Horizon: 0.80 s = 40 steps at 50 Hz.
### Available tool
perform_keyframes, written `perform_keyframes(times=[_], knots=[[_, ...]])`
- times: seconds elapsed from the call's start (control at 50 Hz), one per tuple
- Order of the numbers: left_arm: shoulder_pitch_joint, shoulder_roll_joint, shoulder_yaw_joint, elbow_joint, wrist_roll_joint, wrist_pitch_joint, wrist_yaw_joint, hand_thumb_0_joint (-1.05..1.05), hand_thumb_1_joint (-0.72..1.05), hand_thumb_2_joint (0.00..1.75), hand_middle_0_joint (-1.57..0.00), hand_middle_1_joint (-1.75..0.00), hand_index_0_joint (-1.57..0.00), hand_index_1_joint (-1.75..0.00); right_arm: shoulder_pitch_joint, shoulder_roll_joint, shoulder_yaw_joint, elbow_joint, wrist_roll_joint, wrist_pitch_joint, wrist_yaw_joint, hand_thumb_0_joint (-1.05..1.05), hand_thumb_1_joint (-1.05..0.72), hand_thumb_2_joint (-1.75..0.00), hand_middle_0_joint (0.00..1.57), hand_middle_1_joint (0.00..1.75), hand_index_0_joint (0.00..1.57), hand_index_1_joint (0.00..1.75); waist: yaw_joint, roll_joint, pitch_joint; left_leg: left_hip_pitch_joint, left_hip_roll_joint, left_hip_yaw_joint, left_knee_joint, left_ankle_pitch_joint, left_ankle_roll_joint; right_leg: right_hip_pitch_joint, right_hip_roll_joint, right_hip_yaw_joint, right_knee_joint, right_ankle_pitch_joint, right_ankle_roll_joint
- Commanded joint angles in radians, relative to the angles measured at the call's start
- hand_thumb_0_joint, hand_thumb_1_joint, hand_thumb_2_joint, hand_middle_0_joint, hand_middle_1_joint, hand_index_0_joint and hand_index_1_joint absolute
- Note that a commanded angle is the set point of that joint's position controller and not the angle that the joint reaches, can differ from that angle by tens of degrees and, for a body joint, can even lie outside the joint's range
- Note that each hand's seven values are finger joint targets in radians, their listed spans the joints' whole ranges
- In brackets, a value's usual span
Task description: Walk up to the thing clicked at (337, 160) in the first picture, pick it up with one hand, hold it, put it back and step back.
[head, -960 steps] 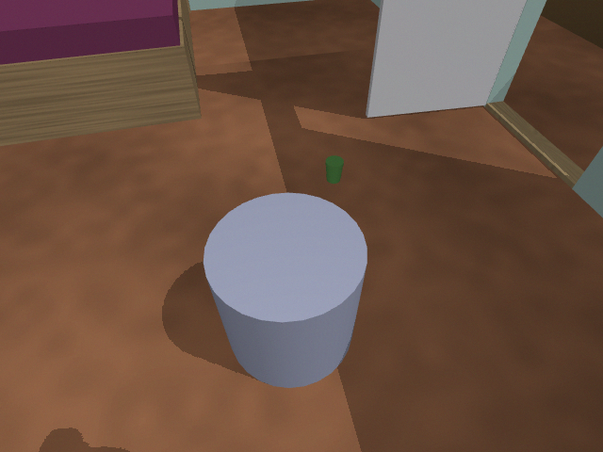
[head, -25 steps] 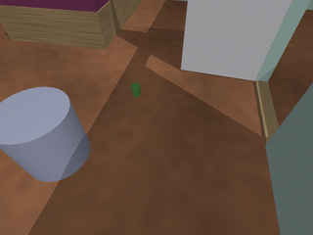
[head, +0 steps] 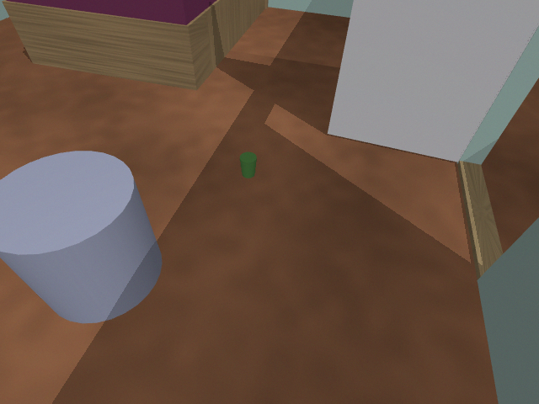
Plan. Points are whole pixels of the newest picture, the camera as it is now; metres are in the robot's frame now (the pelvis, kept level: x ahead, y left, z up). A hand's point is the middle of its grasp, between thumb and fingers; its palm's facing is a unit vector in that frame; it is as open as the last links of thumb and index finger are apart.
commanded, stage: walk up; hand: left
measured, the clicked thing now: (248, 165) +1.41 +0.13 -0.69
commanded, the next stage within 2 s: none
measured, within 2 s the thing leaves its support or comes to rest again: neither
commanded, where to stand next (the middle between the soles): +1.02 -0.10 m, yaw -3 degrees
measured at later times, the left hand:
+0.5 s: hand (153, 319) +0.29 +0.23 -0.10, palm faces -0.02 -0.91 -0.42, open 7.3 cm
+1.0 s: hand (178, 236) +0.50 +0.23 -0.13, palm faces -0.10 -0.94 -0.34, open 7.4 cm
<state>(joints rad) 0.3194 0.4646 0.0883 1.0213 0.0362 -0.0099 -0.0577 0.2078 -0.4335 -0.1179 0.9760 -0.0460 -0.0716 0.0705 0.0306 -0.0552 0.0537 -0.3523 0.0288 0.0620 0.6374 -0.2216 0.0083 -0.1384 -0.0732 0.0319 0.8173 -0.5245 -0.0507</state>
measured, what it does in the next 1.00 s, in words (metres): walks ahead: right foot, then left foot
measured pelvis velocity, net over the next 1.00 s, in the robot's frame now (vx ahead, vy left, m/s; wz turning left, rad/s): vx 0.44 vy -0.04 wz -0.05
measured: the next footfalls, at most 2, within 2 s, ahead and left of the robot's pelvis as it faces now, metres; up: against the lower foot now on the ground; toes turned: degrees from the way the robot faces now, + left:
right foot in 0.36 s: +0.28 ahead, -0.17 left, +0.00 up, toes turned -8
left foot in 0.78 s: +0.51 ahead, +0.08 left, +0.00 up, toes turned +4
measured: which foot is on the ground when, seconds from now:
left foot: down 0.00-0.38, up 0.40-0.76, down 0.78-1.00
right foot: up 0.00-0.34, down 0.36-0.80, up 0.82-1.00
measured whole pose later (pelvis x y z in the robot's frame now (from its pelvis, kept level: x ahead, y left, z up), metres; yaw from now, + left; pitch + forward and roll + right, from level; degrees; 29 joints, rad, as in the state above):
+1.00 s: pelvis +0.44 -0.04 +0.01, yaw -3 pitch -3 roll +1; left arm 0.32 0.45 0.04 0.89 0.00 -0.05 -0.06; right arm 0.27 -0.39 -0.05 0.84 -0.01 -0.09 0.06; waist 0.01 -0.07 0.08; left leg -0.22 0.03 0.12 0.51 -0.24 0.03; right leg -0.48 -0.09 0.01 0.96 -0.33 -0.02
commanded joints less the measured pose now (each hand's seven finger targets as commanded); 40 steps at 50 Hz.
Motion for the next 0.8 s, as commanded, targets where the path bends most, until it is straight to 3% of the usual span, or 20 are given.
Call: perform_keyframes(times=[0.0,0.02,0.08,0.16,0.28,0.3,0.32,0.34,0.36,0.38,0.42,0.48,0.54,0.62,0.66,0.7,0.72,0.74,0.76,0.78], knots=[[-0.086,0.189,0.017,-0.135,-0.036,-0.044,0.007,0.0,0.9,0.9,-0.2,-0.3,-0.2,-0.3,0.049,-0.312,-0.054,-0.085,0.026,-0.021,-0.031,0.0,-0.9,-0.9,0.2,0.3,0.2,0.3,-0.06,0.131,0.028,0.272,0.367,-0.599,-0.483,-0.576,0.222,-0.542,0.018,0.147,0.363,0.097,-0.016],[-0.036,0.197,0.023,-0.109,-0.038,-0.044,0.002,0.0,0.9,0.9,-0.2,-0.3,-0.2,-0.3,0.004,-0.275,-0.043,-0.108,0.025,-0.024,-0.033,0.0,-0.9,-0.9,0.2,0.3,0.2,0.3,-0.03,0.157,0.047,0.228,0.324,-0.503,-0.473,-0.515,0.207,-0.504,-0.013,0.127,0.311,0.134,-0.002],[0.006,0.196,0.031,-0.089,-0.026,-0.037,-0.022,0.0,0.9,0.9,-0.2,-0.3,-0.2,-0.3,-0.01,-0.244,-0.029,-0.124,0.025,-0.034,-0.029,0.0,-0.9,-0.9,0.2,0.3,0.2,0.3,-0.012,0.204,0.067,0.099,0.266,-0.289,-0.516,-0.382,0.187,-0.379,-0.032,0.055,0.142,0.206,0.044],[-0.053,0.174,0.031,-0.134,-0.015,-0.035,-0.046,0.0,0.9,0.9,-0.2,-0.3,-0.2,-0.3,0.0,-0.27,-0.039,-0.141,0.027,-0.046,-0.027,0.0,-0.9,-0.9,0.2,0.3,0.2,0.3,-0.016,0.23,0.069,0.097,0.264,-0.197,-0.521,-0.366,0.194,-0.325,-0.066,-0.005,-0.05,0.275,0.051],[-0.096,0.156,0.042,-0.156,-0.011,-0.049,-0.045,0.0,0.9,0.9,-0.2,-0.3,-0.2,-0.3,0.004,-0.257,-0.032,-0.151,0.023,-0.03,-0.026,0.0,-0.9,-0.9,0.2,0.3,0.2,0.3,-0.01,0.142,0.03,0.109,0.211,-0.098,-0.364,-0.23,0.164,-0.165,-0.009,-0.111,-0.214,0.314,0.033],[-0.066,0.154,0.043,-0.147,-0.008,-0.054,-0.04,0.0,0.9,0.9,-0.2,-0.3,-0.2,-0.3,-0.004,-0.252,-0.029,-0.154,0.024,-0.025,-0.027,0.0,-0.9,-0.9,0.2,0.3,0.2,0.3,0.014,0.119,0.019,0.087,0.197,-0.065,-0.279,-0.161,0.152,-0.093,0.013,-0.141,-0.255,0.324,0.027],[0.034,0.178,0.059,-0.124,-0.008,-0.065,-0.026,0.0,0.9,0.9,-0.2,-0.3,-0.2,-0.3,0.014,-0.219,-0.014,-0.158,0.023,-0.023,-0.028,0.0,-0.9,-0.9,0.2,0.3,0.2,0.3,0.066,0.03,-0.046,0.062,0.162,-0.025,-0.059,0.039,0.127,0.066,0.036,-0.127,-0.295,0.286,0.012],[0.161,0.24,0.084,-0.097,-0.004,-0.08,-0.007,0.0,0.9,0.9,-0.2,-0.3,-0.2,-0.3,0.076,-0.151,0.011,-0.163,0.028,-0.021,-0.029,0.0,-0.9,-0.9,0.2,0.3,0.2,0.3,0.111,-0.186,-0.139,-0.04,0.076,0.042,0.27,0.027,0.085,0.244,-0.03,0.006,-0.396,0.122,-0.012],[0.188,0.341,0.097,-0.118,-0.01,-0.089,0.008,0.0,0.9,0.9,-0.2,-0.3,-0.2,-0.3,0.087,-0.106,0.032,-0.201,0.044,-0.023,-0.03,0.0,-0.9,-0.9,0.2,0.3,0.2,0.3,0.097,-0.347,-0.127,-0.326,-0.086,0.043,0.48,-0.289,0.026,0.337,-0.301,0.556,-0.592,0.016,-0.126],[0.135,0.348,0.09,-0.139,-0.026,-0.088,0.009,0.0,0.9,0.9,-0.2,-0.3,-0.2,-0.3,0.027,-0.197,0.011,-0.183,0.031,-0.012,-0.044,0.0,-0.9,-0.9,0.2,0.3,0.2,0.3,0.098,-0.169,-0.064,-0.326,-0.007,-0.099,0.559,-0.311,0.024,0.208,-0.373,0.648,-0.609,-0.008,-0.211],[0.021,0.272,0.07,-0.165,-0.042,-0.087,0.018,0.0,0.9,0.9,-0.2,-0.3,-0.2,-0.3,0.034,-0.204,0.006,-0.144,0.054,-0.01,-0.035,0.0,-0.9,-0.9,0.2,0.3,0.2,0.3,0.039,-0.046,0.007,-0.301,0.043,-0.167,0.556,-0.164,0.038,0.096,-0.279,0.379,-0.578,0.102,-0.183],[-0.027,0.214,0.047,-0.19,-0.038,-0.097,0.019,0.0,0.9,0.9,-0.2,-0.3,-0.2,-0.3,0.104,-0.186,0.006,-0.115,0.042,-0.003,-0.015,0.0,-0.9,-0.9,0.2,0.3,0.2,0.3,-0.013,-0.097,0.04,-0.208,0.071,-0.121,0.401,-0.071,0.013,-0.036,-0.201,0.169,-0.61,0.196,-0.158],[-0.005,0.22,0.051,-0.213,-0.03,-0.105,0.019,0.0,0.9,0.9,-0.2,-0.3,-0.2,-0.3,0.041,-0.159,0.008,-0.144,0.031,0.002,0.001,0.0,-0.9,-0.9,0.2,0.3,0.2,0.3,0.006,-0.09,0.034,-0.223,0.081,-0.079,0.217,-0.056,-0.018,-0.005,-0.207,0.087,-0.61,0.293,-0.187],[0.029,0.224,0.048,-0.227,-0.025,-0.103,0.012,0.0,0.9,0.9,-0.2,-0.3,-0.2,-0.3,-0.066,-0.135,0.005,-0.188,0.022,-0.005,0.013,0.0,-0.9,-0.9,0.2,0.3,0.2,0.3,0.04,-0.059,0.023,-0.133,0.067,-0.017,0.011,0.061,-0.01,0.0,-0.18,0.003,-0.557,0.405,-0.152],[0.006,0.234,0.047,-0.242,-0.025,-0.098,0.011,0.0,0.9,0.9,-0.2,-0.3,-0.2,-0.3,-0.061,-0.138,-0.002,-0.189,0.027,-0.009,0.015,0.0,-0.9,-0.9,0.2,0.3,0.2,0.3,0.027,-0.053,-0.008,-0.037,0.053,0.005,-0.04,0.104,0.005,-0.018,-0.186,-0.01,-0.523,0.391,-0.142],[-0.011,0.24,0.042,-0.247,-0.028,-0.089,0.012,0.0,0.9,0.9,-0.2,-0.3,-0.2,-0.3,-0.018,-0.15,-0.013,-0.175,0.025,-0.012,0.012,0.0,-0.9,-0.9,0.2,0.3,0.2,0.3,-0.012,-0.014,-0.015,0.099,0.026,0.035,-0.074,0.102,0.014,-0.093,-0.175,-0.029,-0.447,0.356,-0.131],[-0.015,0.227,0.034,-0.252,-0.026,-0.088,0.015,0.0,0.9,0.9,-0.2,-0.3,-0.2,-0.3,0.057,-0.171,-0.023,-0.153,0.021,-0.014,0.007,0.0,-0.9,-0.9,0.2,0.3,0.2,0.3,-0.056,0.037,-0.047,0.214,-0.001,0.047,-0.075,0.075,0.029,-0.132,-0.145,-0.058,-0.332,0.451,-0.112],[0.014,0.186,0.016,-0.253,-0.028,-0.085,0.019,0.0,0.9,0.9,-0.2,-0.3,-0.2,-0.3,0.174,-0.207,-0.036,-0.124,0.011,-0.02,-0.005,0.0,-0.9,-0.9,0.2,0.3,0.2,0.3,-0.106,0.129,-0.115,0.366,-0.014,0.031,-0.1,-0.01,0.064,-0.183,-0.086,-0.107,-0.096,0.536,-0.089],[0.059,0.111,-0.008,-0.262,-0.037,-0.082,0.025,0.0,0.9,0.9,-0.2,-0.3,-0.2,-0.3,0.289,-0.29,-0.063,-0.113,-0.009,-0.024,-0.019,0.0,-0.9,-0.9,0.2,0.3,0.2,0.3,-0.155,0.342,-0.18,0.504,0.182,-0.269,-0.196,-0.18,0.136,-0.363,-0.003,-0.138,0.226,0.371,-0.037],[0.085,0.117,-0.002,-0.264,-0.05,-0.075,0.029,0.0,0.9,0.9,-0.2,-0.3,-0.2,-0.3,0.274,-0.34,-0.07,-0.156,0.007,-0.029,-0.029,0.0,-0.9,-0.9,0.2,0.3,0.2,0.3,-0.136,0.319,-0.18,0.556,0.401,-0.744,-0.375,-0.32,0.23,-0.558,0.14,-0.045,0.361,0.01,-0.008]])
